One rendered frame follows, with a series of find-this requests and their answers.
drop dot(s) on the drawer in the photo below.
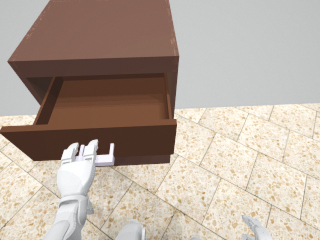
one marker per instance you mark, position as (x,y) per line
(131,111)

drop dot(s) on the cabinet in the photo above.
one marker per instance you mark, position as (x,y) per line
(100,37)

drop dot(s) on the robot left hand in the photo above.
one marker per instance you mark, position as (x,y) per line
(76,177)

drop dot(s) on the robot right hand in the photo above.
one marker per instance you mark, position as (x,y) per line
(260,233)

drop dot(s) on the robot left forearm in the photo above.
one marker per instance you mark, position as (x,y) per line
(70,218)

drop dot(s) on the handle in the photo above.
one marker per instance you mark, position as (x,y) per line
(101,160)

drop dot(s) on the robot left shin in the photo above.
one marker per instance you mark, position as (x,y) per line
(134,221)

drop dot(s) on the robot left thigh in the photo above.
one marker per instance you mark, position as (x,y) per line
(132,231)

